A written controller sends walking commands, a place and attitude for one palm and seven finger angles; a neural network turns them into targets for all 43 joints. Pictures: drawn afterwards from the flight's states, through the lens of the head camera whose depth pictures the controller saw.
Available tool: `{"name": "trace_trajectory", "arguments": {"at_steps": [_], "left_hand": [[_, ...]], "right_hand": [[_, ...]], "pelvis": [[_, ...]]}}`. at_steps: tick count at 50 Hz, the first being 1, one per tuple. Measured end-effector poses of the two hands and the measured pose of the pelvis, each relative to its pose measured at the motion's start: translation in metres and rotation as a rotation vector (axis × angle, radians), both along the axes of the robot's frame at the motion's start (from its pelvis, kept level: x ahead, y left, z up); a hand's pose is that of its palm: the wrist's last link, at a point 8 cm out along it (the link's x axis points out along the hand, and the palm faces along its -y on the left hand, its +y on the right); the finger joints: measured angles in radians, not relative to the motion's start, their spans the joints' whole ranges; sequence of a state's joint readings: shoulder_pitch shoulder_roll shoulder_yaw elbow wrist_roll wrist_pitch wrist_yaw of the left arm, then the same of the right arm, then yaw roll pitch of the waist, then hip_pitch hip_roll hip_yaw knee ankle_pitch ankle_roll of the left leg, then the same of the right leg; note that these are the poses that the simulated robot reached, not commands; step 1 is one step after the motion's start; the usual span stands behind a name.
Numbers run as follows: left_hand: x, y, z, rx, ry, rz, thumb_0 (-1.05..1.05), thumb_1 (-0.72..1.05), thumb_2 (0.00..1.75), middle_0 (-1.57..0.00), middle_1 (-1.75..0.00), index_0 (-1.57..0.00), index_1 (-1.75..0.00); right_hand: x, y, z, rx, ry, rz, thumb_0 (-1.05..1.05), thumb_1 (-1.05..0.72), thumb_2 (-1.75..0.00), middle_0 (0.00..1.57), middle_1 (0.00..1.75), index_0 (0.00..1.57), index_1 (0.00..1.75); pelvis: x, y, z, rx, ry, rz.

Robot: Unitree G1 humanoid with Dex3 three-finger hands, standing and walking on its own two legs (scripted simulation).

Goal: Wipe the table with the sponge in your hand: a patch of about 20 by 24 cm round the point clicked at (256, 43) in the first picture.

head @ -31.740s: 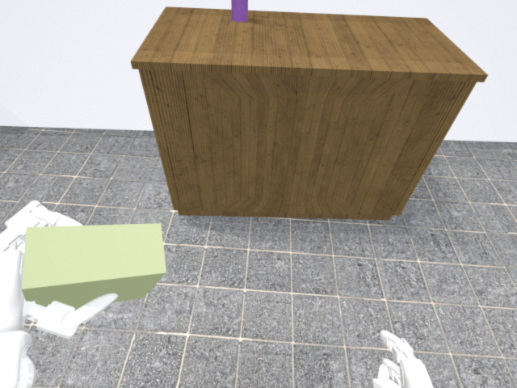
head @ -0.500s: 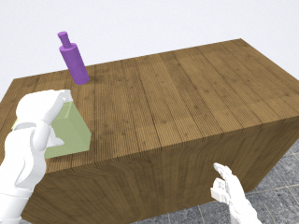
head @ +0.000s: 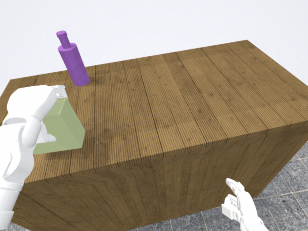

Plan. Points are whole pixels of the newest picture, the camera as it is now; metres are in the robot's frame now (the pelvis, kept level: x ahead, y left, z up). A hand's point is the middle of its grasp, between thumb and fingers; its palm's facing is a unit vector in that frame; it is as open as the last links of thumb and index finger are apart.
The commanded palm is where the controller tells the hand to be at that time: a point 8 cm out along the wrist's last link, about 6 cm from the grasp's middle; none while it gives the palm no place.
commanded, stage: move the sponge above the wiping area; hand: left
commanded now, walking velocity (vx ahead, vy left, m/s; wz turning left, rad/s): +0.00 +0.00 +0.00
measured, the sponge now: (53, 132) +0.29 +0.32 +0.11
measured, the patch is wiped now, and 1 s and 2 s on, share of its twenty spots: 0.00 0.00 0.00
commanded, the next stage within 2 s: none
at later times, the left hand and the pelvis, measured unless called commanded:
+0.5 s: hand (38, 115) +0.30 +0.35 +0.16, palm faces +0.03 +0.00 -1.00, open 10.4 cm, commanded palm +0.26 +0.34 +0.24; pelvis +0.00 +0.01 +0.00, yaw +0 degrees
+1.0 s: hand (38, 110) +0.30 +0.33 +0.18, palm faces +0.11 +0.00 -0.99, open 10.4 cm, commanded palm +0.25 +0.32 +0.24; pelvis +0.00 +0.01 +0.00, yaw +0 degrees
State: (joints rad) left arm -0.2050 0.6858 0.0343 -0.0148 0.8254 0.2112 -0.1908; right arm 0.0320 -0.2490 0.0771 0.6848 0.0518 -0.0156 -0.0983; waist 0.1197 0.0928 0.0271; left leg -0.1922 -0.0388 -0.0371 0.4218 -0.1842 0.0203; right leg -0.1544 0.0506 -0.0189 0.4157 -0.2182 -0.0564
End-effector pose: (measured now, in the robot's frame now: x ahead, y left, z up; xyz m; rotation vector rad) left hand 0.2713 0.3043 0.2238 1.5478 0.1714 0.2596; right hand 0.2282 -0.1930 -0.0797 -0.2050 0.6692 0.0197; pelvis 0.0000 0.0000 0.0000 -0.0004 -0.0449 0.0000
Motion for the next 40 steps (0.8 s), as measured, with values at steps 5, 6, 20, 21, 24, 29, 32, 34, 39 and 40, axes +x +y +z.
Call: {"name": "trace_trajectory", "arguments": {"at_steps": [5,6,20,21,24,29,32,34,39,40], "left_hand": [[0.011,0.022,0.004,-0.007,-0.013,0.147,0.00,-0.53,1.03,-0.73,-1.32,-0.72,-1.33],[0.012,0.026,0.002,-0.007,0.008,0.175,0.00,-0.53,1.03,-0.73,-1.32,-0.72,-1.33],[0.010,0.024,-0.017,-0.002,0.080,0.035,0.00,-0.53,1.03,-0.72,-1.33,-0.72,-1.33],[0.010,0.026,-0.016,-0.003,0.066,0.041,0.00,-0.53,1.03,-0.73,-1.33,-0.72,-1.33],[0.011,0.032,-0.011,-0.002,0.034,0.072,0.00,-0.53,1.03,-0.73,-1.32,-0.72,-1.33],[0.007,0.036,-0.005,-0.004,0.021,0.115,0.00,-0.53,1.03,-0.73,-1.32,-0.72,-1.33],[0.003,0.031,-0.007,-0.015,0.034,0.103,0.00,-0.53,1.03,-0.73,-1.32,-0.72,-1.33],[0.001,0.026,-0.011,-0.020,0.051,0.086,0.00,-0.53,1.03,-0.73,-1.32,-0.72,-1.33],[0.001,0.012,-0.017,-0.020,0.057,0.033,0.00,-0.54,1.03,-0.73,-1.32,-0.72,-1.33],[0.001,0.010,-0.016,-0.018,0.047,0.023,0.00,-0.54,1.03,-0.73,-1.32,-0.72,-1.33]], "right_hand": [[-0.007,-0.008,-0.008,0.009,0.045,-0.014,0.01,-0.91,-0.90,0.21,0.30,0.20,0.30],[-0.009,-0.011,-0.009,0.009,0.052,-0.019,0.01,-0.91,-0.90,0.21,0.30,0.20,0.30],[-0.019,-0.031,-0.008,-0.061,0.064,-0.073,0.01,-0.91,-0.90,0.20,0.30,0.20,0.30],[-0.019,-0.029,-0.008,-0.058,0.065,-0.073,0.01,-0.91,-0.90,0.20,0.30,0.20,0.30],[-0.017,-0.024,-0.008,-0.043,0.065,-0.069,0.01,-0.91,-0.90,0.20,0.30,0.20,0.30],[-0.011,-0.011,-0.008,-0.009,0.053,-0.052,0.01,-0.91,-0.90,0.20,0.30,0.20,0.30],[-0.005,-0.001,-0.006,0.007,0.038,-0.034,0.01,-0.91,-0.90,0.20,0.30,0.20,0.30],[-0.001,0.005,-0.005,0.016,0.030,-0.023,0.01,-0.91,-0.90,0.20,0.30,0.20,0.30],[0.007,0.020,0.001,0.024,0.007,0.013,0.01,-0.91,-0.90,0.20,0.30,0.20,0.30],[0.009,0.022,0.002,0.025,0.002,0.020,0.01,-0.91,-0.90,0.20,0.30,0.20,0.30]], "pelvis": [[0.000,-0.001,0.000,0.001,0.018,-0.007],[0.000,-0.001,0.000,0.001,0.022,-0.007],[0.005,0.002,-0.002,-0.007,0.009,0.003],[0.005,0.003,-0.001,-0.008,0.010,0.003],[0.005,0.005,-0.001,-0.007,0.014,-0.002],[0.004,0.011,-0.001,-0.006,0.021,-0.004],[0.004,0.014,-0.001,-0.006,0.021,0.000],[0.004,0.016,-0.001,-0.006,0.020,0.001],[0.002,0.018,0.000,-0.003,0.013,0.007],[0.002,0.018,0.000,-0.003,0.012,0.006]]}}
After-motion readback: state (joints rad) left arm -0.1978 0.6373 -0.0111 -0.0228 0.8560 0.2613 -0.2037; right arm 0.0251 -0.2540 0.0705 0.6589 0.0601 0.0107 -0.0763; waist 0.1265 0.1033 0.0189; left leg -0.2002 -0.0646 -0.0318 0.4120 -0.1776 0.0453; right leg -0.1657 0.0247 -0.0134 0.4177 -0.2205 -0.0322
